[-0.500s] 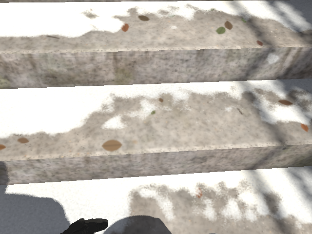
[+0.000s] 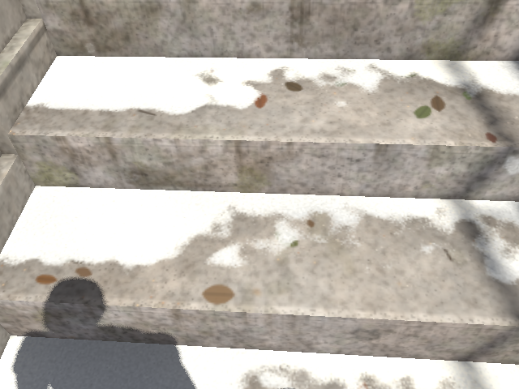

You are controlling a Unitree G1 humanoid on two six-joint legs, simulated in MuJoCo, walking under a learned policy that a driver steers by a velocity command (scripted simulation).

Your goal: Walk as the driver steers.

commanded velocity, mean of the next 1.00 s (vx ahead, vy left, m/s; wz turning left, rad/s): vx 0.06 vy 0.00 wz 0.03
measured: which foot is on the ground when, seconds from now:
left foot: up 0.00-0.24, down 0.26-1.00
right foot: down 0.00-1.00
